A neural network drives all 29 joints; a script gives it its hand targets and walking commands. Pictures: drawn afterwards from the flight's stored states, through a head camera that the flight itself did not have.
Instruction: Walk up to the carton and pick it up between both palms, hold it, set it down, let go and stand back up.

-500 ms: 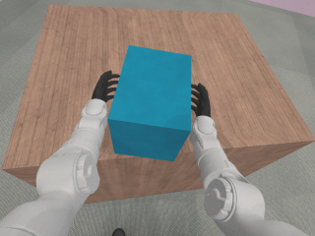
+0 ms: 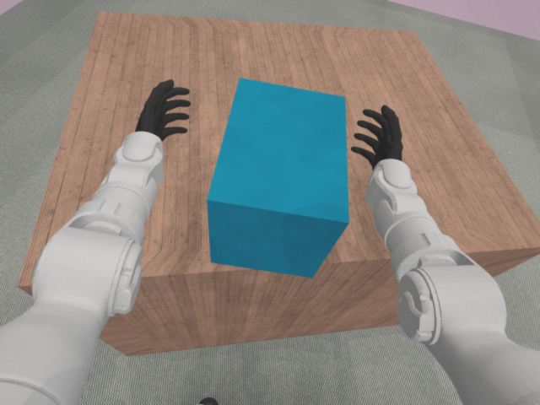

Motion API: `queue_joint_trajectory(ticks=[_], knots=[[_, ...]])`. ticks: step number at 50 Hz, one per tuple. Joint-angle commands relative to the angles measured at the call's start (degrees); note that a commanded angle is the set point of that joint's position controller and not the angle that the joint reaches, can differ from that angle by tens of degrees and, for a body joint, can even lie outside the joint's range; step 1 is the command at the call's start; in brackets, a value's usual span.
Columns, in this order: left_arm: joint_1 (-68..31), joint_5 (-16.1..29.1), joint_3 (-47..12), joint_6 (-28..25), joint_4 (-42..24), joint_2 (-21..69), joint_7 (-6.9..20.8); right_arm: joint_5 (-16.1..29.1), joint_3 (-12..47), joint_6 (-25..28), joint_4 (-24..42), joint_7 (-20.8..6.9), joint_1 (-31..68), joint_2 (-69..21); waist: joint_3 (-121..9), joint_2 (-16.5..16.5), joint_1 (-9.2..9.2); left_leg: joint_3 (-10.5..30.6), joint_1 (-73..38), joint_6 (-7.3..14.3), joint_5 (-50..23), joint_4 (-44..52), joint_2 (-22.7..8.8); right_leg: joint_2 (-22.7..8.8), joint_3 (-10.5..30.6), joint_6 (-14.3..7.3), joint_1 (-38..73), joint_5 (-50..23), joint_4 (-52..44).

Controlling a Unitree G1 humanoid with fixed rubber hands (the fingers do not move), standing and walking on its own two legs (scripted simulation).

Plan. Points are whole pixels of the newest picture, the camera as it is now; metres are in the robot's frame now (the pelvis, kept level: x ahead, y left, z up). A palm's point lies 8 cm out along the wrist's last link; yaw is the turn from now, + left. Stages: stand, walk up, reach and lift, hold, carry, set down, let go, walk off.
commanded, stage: set down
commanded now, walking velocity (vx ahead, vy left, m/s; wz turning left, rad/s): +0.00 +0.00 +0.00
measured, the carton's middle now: (277, 180) +0.45 -0.01 +0.03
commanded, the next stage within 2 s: none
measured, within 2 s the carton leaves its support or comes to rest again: neither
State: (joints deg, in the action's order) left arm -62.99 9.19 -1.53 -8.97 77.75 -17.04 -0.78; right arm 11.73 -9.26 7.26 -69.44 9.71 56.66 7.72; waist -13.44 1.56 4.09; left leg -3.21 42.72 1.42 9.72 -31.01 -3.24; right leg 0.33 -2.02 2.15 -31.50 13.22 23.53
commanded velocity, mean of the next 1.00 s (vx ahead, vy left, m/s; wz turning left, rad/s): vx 0.00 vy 0.00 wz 0.00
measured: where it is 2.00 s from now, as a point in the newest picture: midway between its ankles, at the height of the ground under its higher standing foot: outside the picture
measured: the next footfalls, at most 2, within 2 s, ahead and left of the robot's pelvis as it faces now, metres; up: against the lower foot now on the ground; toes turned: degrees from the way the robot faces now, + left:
none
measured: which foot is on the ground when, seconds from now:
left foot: down 0.00-1.00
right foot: down 0.00-1.00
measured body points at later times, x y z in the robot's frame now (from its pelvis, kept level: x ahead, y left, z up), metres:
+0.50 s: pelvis -0.02 -0.02 +0.01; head +0.03 +0.00 +0.45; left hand +0.48 +0.18 +0.18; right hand +0.45 -0.18 +0.17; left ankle +0.03 +0.09 -0.73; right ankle -0.04 -0.15 -0.73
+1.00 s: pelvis -0.02 -0.02 +0.01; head +0.01 +0.01 +0.46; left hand +0.43 +0.19 +0.11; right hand +0.40 -0.16 +0.11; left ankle +0.03 +0.09 -0.73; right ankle -0.04 -0.15 -0.73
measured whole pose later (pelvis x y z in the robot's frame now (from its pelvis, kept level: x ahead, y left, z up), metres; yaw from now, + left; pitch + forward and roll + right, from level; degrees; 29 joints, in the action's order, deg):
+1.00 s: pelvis -0.02 -0.02 +0.01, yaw +2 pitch +7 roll -2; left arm -48.3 8.8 2.9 7.2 55.6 -19.2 2.5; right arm 15.4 -1.7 -6.5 -46.0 19.1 41.8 1.5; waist -4.4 2.3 3.7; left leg -2.3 25.5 -0.1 6.8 -24.7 -3.4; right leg 0.9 -3.0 0.5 -15.2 12.0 19.8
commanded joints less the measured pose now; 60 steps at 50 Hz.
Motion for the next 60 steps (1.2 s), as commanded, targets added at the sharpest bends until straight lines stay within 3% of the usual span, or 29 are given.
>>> queue_joint_trajectory(ticks=[1, 4, 10, 16, 21, 24, 27, 31, 35, 38, 43, 48, 53, 57, 60], knots=[[-35.2, 2.2, -3.1, 1.7, -12.6, -6.1, 0.2, 1.1, -1.5, -1.2, 8.4, 0.1, 28.3, 10.8, -37.0, -14.9, 2.06, 3.7, -51.4, -8.3, -33.0, -3.8, -0.7, 2.9, -3.7, -3.1, -7.3, -16.6, -2.8], [-37.5, 4.7, -4.6, 2.9, -13.3, -7.2, -0.3, 1.4, -0.5, -3.2, 11.0, 0.4, 31.9, 10.7, -38.8, -14.6, 1.29, 3.5, -49.3, -7.6, -29.9, -3.2, -0.3, 2.7, -4.0, -3.1, -6.0, -16.6, -2.1], [-37.7, 5.0, -3.2, 6.9, -9.3, -10.7, 0.0, 2.2, 1.3, -8.3, 13.1, 2.0, 34.9, 10.5, -36.8, -9.9, 0.71, 3.0, -45.7, -5.2, -25.2, -1.5, 0.9, 2.1, -3.1, -2.1, 0.7, -19.0, -1.9], [-40.2, 6.6, -3.6, 9.7, -9.1, -12.7, 0.0, 3.1, 2.7, -11.7, 16.2, 4.2, 37.3, 9.6, -36.8, -9.3, 1.56, 2.8, -44.3, -4.7, -23.9, -0.6, 1.8, 1.8, -2.5, -1.3, 5.0, -23.8, -1.5], [-39.9, 8.3, -4.1, 10.4, -6.0, -14.4, 1.0, 4.5, 5.4, -14.5, 16.4, 5.5, 38.3, 7.8, -32.5, -5.4, 2.21, 2.9, -40.3, -3.2, -19.1, 1.6, 2.4, 1.1, -1.6, -0.2, 9.3, -25.4, -1.5], [-40.4, 8.6, -4.0, 10.8, -5.4, -15.3, 1.4, 5.1, 5.9, -15.6, 16.3, 6.3, 38.8, 6.9, -31.0, -5.5, 2.23, 2.9, -39.0, -3.0, -17.6, 2.5, 2.5, 0.8, -1.4, 0.1, 10.4, -25.5, -1.5], [-40.5, 8.7, -4.1, 10.7, -8.0, -14.8, 1.7, 5.1, 5.7, -15.2, 18.5, 6.9, 37.9, 6.5, -33.4, -7.7, 2.12, 2.7, -41.0, -3.8, -19.4, 2.1, 2.4, 0.8, -1.7, -0.3, 9.6, -26.0, -1.7], [-36.7, 7.4, -2.9, 11.2, -6.3, -15.2, 2.5, 5.6, 6.8, -16.0, 16.4, 7.8, 34.7, 5.5, -28.3, -7.5, 1.95, 2.4, -40.5, -3.5, -17.7, 3.2, 2.6, 0.4, -1.1, -0.1, 11.7, -25.8, -2.5], [-32.2, 5.2, -1.0, 10.7, -10.3, -14.2, 3.2, 5.5, 7.3, -14.6, 18.5, 8.4, 29.6, 4.2, -28.5, -8.8, 1.6, 2.4, -43.3, -4.2, -21.9, 2.8, 2.8, 0.8, -1.4, 0.1, 13.2, -28.8, -2.6], [-27.7, 3.0, 0.6, 11.2, -14.2, -12.9, 3.8, 4.6, 6.5, -13.3, 20.8, 8.8, 24.7, 3.5, -27.0, -9.5, 1.54, 2.2, -46.4, -4.7, -23.2, 2.6, 2.7, 1.2, -1.7, -0.2, 12.6, -26.6, -4.0], [-21.8, 0.7, 4.4, 11.8, -26.7, -11.7, 3.5, 3.6, 6.3, -11.2, 29.1, 9.4, 17.8, 2.1, -28.0, -10.9, 0.32, 1.4, -48.9, -5.3, -26.7, 1.8, 3.0, 1.6, -1.6, 0.0, 15.0, -29.2, -3.9], [-14.1, -0.7, 6.6, 14.1, -38.7, -10.3, 3.1, 2.8, 6.1, -10.3, 38.5, 9.6, 11.0, 1.2, -26.7, -9.7, -0.22, 0.9, -51.3, -5.1, -27.1, 1.6, 3.1, 2.1, -1.6, 0.1, 15.3, -26.4, -4.9], [-9.2, 0.4, 7.2, 16.3, -44.4, -9.8, 2.5, 2.0, 6.1, -11.4, 44.5, 9.1, 7.1, 0.7, -22.2, -8.4, -1.25, 0.3, -50.8, -4.3, -22.3, 2.4, 3.0, 2.2, -1.4, -0.4, 13.9, -18.5, -5.8], [-7.5, 1.5, 6.4, 16.9, -47.8, -9.2, 1.7, 2.0, 5.2, -12.4, 45.1, 8.2, 4.6, 0.3, -20.9, -9.6, -2.02, 0.6, -51.4, -4.4, -17.8, 3.3, 2.2, 2.4, -1.7, -1.3, 10.9, -10.3, -6.2], [-5.0, 2.0, 5.7, 17.6, -46.8, -8.5, 1.5, 2.0, 5.2, -13.3, 43.7, 7.4, 2.8, 0.4, -17.7, -9.4, -2.23, 0.9, -50.7, -4.2, -14.2, 4.0, 1.8, 2.3, -1.6, -2.0, 10.2, -6.2, -6.7]])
